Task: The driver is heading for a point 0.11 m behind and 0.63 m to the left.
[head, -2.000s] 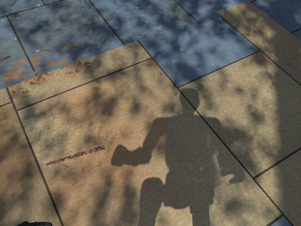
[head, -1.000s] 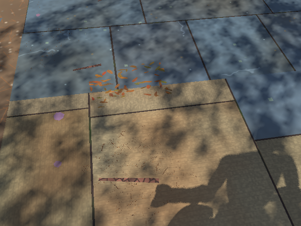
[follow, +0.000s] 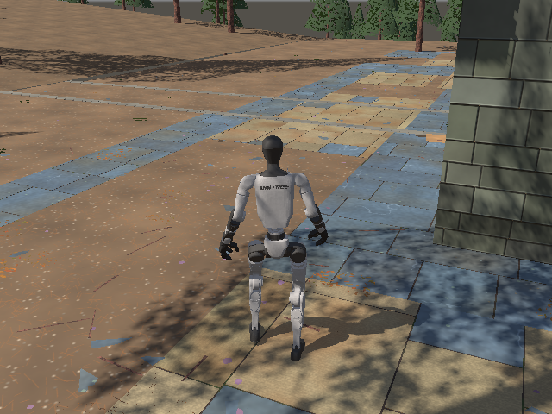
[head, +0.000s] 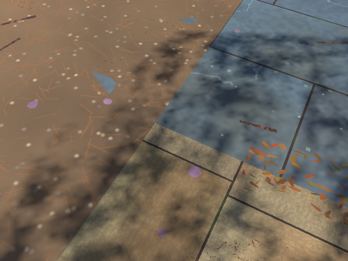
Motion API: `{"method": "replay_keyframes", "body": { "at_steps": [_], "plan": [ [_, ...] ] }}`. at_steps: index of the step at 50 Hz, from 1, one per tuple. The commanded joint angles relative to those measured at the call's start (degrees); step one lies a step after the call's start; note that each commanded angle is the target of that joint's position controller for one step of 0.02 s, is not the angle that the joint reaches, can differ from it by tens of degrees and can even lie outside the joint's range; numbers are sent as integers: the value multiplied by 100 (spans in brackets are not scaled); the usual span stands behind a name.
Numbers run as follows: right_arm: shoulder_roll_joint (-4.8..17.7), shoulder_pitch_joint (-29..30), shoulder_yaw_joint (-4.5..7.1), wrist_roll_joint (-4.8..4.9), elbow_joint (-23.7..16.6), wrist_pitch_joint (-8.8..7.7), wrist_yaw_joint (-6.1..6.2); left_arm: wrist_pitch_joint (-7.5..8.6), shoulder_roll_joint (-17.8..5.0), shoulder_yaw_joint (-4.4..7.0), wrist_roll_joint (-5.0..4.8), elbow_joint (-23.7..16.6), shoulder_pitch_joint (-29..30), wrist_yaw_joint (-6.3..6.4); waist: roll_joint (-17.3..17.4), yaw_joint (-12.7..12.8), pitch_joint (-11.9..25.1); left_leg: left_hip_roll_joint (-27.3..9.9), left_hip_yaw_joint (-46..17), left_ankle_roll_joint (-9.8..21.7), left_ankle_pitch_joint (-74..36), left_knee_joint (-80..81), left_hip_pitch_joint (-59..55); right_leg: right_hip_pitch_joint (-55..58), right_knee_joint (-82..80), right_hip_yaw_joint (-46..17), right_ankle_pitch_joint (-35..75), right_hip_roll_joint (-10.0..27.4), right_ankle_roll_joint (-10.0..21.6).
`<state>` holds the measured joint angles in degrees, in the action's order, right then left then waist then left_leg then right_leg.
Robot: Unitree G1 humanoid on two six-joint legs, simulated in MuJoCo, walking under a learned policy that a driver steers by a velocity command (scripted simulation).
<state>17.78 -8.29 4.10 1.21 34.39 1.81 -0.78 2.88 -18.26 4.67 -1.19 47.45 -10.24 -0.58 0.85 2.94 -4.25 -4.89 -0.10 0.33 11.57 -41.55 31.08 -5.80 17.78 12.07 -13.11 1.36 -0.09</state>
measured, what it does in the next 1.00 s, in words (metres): walks ahead, turning left: left foot, then right foot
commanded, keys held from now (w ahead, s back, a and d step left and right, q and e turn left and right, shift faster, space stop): w+q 0.04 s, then q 0.20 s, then w+q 0.72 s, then q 0.04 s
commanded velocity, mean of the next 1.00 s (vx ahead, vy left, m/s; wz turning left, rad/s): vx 0.36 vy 0.00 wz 0.60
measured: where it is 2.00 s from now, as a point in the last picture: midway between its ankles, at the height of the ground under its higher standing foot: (84, 198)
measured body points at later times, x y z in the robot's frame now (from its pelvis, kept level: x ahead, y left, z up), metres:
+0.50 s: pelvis +0.19 +0.03 -0.01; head +0.22 +0.04 +0.44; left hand +0.32 +0.33 -0.10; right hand +0.38 -0.23 -0.10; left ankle +0.10 +0.13 -0.74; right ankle +0.30 -0.07 -0.74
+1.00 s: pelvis +0.40 +0.14 -0.03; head +0.44 +0.17 +0.42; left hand +0.22 +0.38 -0.15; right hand +0.74 +0.10 -0.09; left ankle +0.46 +0.30 -0.74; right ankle +0.31 -0.07 -0.74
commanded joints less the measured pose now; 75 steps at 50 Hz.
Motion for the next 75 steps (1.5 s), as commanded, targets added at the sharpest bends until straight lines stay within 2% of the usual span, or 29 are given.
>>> {"method": "replay_keyframes", "body": {
  "at_steps": [1, 4, 5, 6, 7, 8, 10, 13, 18, 22, 25, 26, 27, 28, 29, 33, 45, 49, 50, 51, 52, 53, 55, 57, 63, 70, 73, 74, 75],
  "plan": [
    [490, 240, 129, -7, -520, -63, -66, 31, -1130, 272, -101, -313, 108, -42, -479, -64, 293, 3, 153, 205, 393, 378, -240, 323, -599, -862, 335, 1768, 1030],
    [793, -494, 324, -66, -349, -71, -31, -77, -1037, 237, -158, -302, 181, -62, -253, -549, 611, 550, 555, 535, 40, 1431, -1789, 29, 1254, -160, 2289, 1311, 591],
    [1421, -1423, 559, -37, -180, -54, 71, -67, -799, 142, -6, -430, 175, -41, 485, -881, 1187, -4, -532, 935, -1217, 1543, -3281, -1030, 3091, 158, 1869, 845, 151],
    [2064, -1470, 642, -74, -302, -107, 118, 16, -244, -72, 276, -877, 212, -23, 1983, -589, 1524, -1431, -3381, 2108, -1963, 1916, -4547, -3461, 4951, -112, -2164, -221, -329],
    [1447, -1422, 446, -76, -444, -252, 38, 95, -638, 4, 167, -779, 524, -70, 1015, -888, 1787, -1597, -3468, 2248, -2709, 2055, -4590, -3847, 5652, -1311, -2466, -114, -291],
    [1168, -1232, 344, -79, -434, -341, 18, 116, -773, 34, 2, -845, 616, -114, 761, -763, 1496, -1446, -2699, 2040, -3347, 1936, -4297, -3900, 5617, -1420, -2067, 86, -196],
    [962, -722, 296, 49, -447, -331, 56, 89, -755, 39, 120, -748, 562, -72, 240, -466, 1042, -999, -1954, 1532, -3055, 1948, -3415, -3576, 4737, -1462, -1388, 411, -156],
    [1080, -326, 283, -107, -553, -282, 177, -25, -597, 0, 136, -698, 426, -61, 368, -189, 1025, -718, -1594, 1516, -3207, 2221, -2494, -2741, 4007, -1307, -730, 170, -315],
    [1149, -561, 296, 5, -344, -309, 219, -5, -398, -113, 90, -868, 1009, -114, 556, -460, 818, -449, -1710, 1375, -696, 2423, -2143, -2340, 2232, -1426, 228, -82, -368],
    [1078, -695, 266, -23, -206, -329, 166, 141, -594, -29, 44, -957, 1078, -164, 692, -480, 627, -427, -2170, 1226, 90, 2214, -1911, -1795, 1536, -1482, 268, -216, -214],
    [730, -596, 158, -23, -197, -327, 166, 250, -678, 92, 73, -743, 293, -135, 685, -53, 686, -28, -2232, 882, 795, 1524, -1373, -490, 950, -1437, 451, -133, 40],
    [388, -585, 44, -65, -244, -344, 174, 272, -927, 174, 139, -661, -355, -80, 178, 194, 1005, 319, -1833, 602, 1395, 396, -759, 462, 738, -2258, -63, 675, 357],
    [117, -793, -54, 18, -529, -401, 186, 244, -1492, 299, 251, -539, -916, -63, -1418, 132, 1223, 1034, -943, 264, 2537, -1397, 836, 1483, -202, -4625, -1843, 1941, 1193],
    [600, -904, 53, 103, -471, -434, 201, 263, -1262, 258, 184, -536, -861, -92, -1388, 105, 901, 690, -1047, 126, 2355, -2415, 1550, 1356, -590, -5700, -3043, 2302, 1492],
    [889, -702, 147, 92, -400, -412, 196, 261, -916, 169, 110, -616, -616, -64, -1015, 99, 488, 455, -1045, 109, 1842, -2756, 1711, 1035, -538, -5030, -2897, 2117, 1334],
    [622, -409, 145, 34, -365, -371, 113, 246, -449, 28, 153, -626, -274, 49, -789, -47, 162, -10, -767, 16, 627, -2485, 1263, 247, -730, -2814, -567, 1384, 907],
    [90, 834, -76, 50, -742, -423, -233, 133, -978, 145, 21, -190, -835, 99, -532, 252, -105, 88, 209, 90, -878, 293, 665, 737, -761, -542, 2105, 1381, 773],
    [689, -336, 254, -20, -513, -364, -253, -24, -1270, 226, -70, -214, -730, 183, -679, -667, 701, 849, 673, 680, -326, 852, -1322, 893, 1414, -52, 5543, 1326, 488],
    [980, -1264, 430, -28, -271, -328, -161, -13, -1123, 167, -60, -294, -697, 212, -454, -1160, 1141, 896, 430, 894, -985, 1215, -2814, 39, 2791, 23, 4968, 1089, 241],
    [1488, -1487, 505, -23, -196, -274, -16, 43, -398, -39, 253, -540, -1011, 172, 975, -793, 1634, -428, -1592, 1395, -2219, 1045, -4739, -2074, 4791, -59, 65, 441, -91],
    [1730, -1266, 487, -115, -535, -358, -50, 191, -405, -159, 221, -753, -1236, 109, 1474, -571, 2921, -1745, -4545, 2555, -2299, 1718, -5543, -3165, 6447, -1221, -2538, -430, -267],
    [1232, -1120, 357, -124, -544, -414, -108, 248, -969, -4, 39, -801, -576, 69, 498, -893, 2703, -1474, -3722, 2226, -2713, 1843, -5204, -3456, 6532, -1832, -2054, -37, -215],
    [929, -620, 271, -12, -428, -468, -101, 266, -804, -47, 77, -831, -291, 145, -119, -476, 1361, -854, -2231, 1736, -3303, 1859, -3577, -3417, 5744, -1654, -1321, 348, -196],
    [837, -228, 224, -86, -476, -436, -46, 125, -868, -6, 144, -789, -404, 179, 95, -149, 1022, -582, -1825, 1618, -3463, 2148, -2411, -2799, 5296, -1660, -957, 462, -263],
    [953, -174, 260, -65, -192, -327, 164, -96, -462, -120, 233, -905, -83, 227, 326, -105, 1135, -208, -1441, 1489, -3783, 2056, -1681, -2507, 3794, -1550, -157, 102, -608],
    [941, -367, 231, -18, -52, -192, 191, -29, -511, -107, 73, -1220, 856, 56, 619, -495, 832, -152, -2482, 1277, 478, 2096, -1689, -2140, 1868, -1798, 210, -184, -393],
    [755, -358, 158, -33, -14, -237, 157, 153, -602, 9, 74, -1125, 336, 34, 796, -185, 734, 43, -2778, 1094, 948, 1611, -1425, -1055, 987, -1659, 202, -204, -90],
    [460, -448, 69, -45, -5, -261, 166, 199, -739, 69, 128, -1060, -17, 64, 575, -59, 877, 332, -2522, 864, 1437, 1007, -1038, -303, 709, -1966, 159, 241, 128],
    [68, -656, -45, -56, -52, -281, 167, 201, -1047, 129, 226, -1022, -419, 117, -469, -72, 1132, 952, -1605, 485, 2374, -445, -87, 729, 280, -3235, -579, 1328, 607]
  ]
}}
